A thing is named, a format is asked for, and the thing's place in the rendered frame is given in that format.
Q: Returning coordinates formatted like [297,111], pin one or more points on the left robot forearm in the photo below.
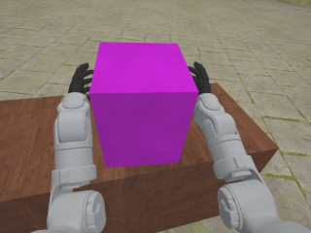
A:
[72,143]

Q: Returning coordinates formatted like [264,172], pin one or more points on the robot left upper arm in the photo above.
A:
[76,212]

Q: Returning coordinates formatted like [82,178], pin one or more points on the right robot hand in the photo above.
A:
[201,78]

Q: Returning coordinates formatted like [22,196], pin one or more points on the carton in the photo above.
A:
[142,96]

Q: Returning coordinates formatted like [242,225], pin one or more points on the pedestal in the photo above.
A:
[137,199]

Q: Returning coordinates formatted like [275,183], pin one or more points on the left robot hand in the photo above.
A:
[78,81]

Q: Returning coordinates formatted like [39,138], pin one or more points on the right robot forearm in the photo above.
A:
[231,162]

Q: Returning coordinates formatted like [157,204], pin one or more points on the robot right upper arm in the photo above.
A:
[248,207]

